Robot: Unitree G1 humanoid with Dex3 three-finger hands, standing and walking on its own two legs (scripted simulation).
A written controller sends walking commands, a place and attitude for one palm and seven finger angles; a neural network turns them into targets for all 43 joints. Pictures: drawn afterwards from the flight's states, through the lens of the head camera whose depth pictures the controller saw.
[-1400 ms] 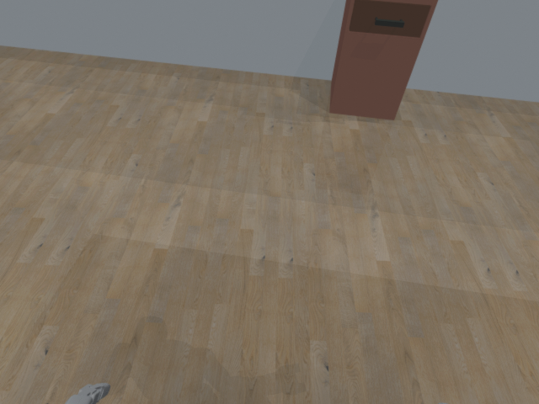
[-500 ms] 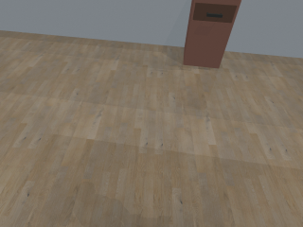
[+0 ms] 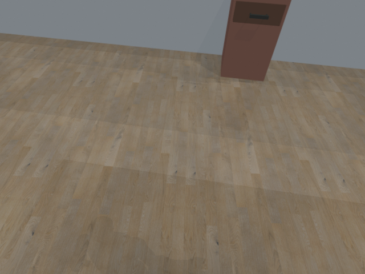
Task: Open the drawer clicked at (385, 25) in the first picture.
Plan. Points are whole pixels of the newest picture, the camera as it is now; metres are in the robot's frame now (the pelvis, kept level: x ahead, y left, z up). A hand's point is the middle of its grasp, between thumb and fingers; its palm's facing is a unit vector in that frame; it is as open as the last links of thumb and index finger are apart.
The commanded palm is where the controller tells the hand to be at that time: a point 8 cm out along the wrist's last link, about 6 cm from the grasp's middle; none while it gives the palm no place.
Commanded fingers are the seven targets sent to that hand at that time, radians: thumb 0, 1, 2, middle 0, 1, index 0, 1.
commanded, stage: look at it before walking up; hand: left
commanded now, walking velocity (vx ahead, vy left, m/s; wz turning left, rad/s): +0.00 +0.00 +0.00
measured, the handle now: (258, 15) +2.01 -0.52 -0.16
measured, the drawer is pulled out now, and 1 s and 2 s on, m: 0.00 0.00 0.00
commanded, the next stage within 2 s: walk to a spot facing it in 0.14 s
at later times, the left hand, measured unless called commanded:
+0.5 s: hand out of the picture +0.06 +0.21 -0.18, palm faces -0.08 -0.97 -0.25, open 7.4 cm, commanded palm none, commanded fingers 0.00 0.90 0.90 -0.20 -0.30 -0.20 -0.30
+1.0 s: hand (131, 257) +0.20 +0.15 -0.18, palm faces -0.22 -0.96 -0.19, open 7.4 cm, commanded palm none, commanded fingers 0.00 0.90 0.90 -0.20 -0.30 -0.20 -0.30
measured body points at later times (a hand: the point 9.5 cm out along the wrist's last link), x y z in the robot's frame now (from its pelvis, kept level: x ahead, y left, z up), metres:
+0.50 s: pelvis +0.04 -0.01 -0.01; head +0.04 -0.01 +0.44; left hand +0.07 +0.26 -0.16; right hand +0.06 -0.28 -0.16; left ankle +0.01 +0.12 -0.75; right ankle +0.01 -0.12 -0.74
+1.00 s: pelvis +0.21 -0.04 -0.01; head +0.25 -0.04 +0.44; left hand +0.21 +0.20 -0.16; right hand +0.28 -0.30 -0.15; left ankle +0.37 +0.05 -0.71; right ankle +0.05 -0.11 -0.75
